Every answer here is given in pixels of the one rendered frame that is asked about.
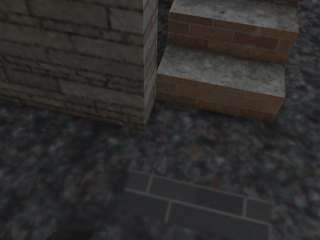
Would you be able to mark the robot left hand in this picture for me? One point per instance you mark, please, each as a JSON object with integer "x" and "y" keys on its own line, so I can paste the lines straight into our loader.
{"x": 67, "y": 233}

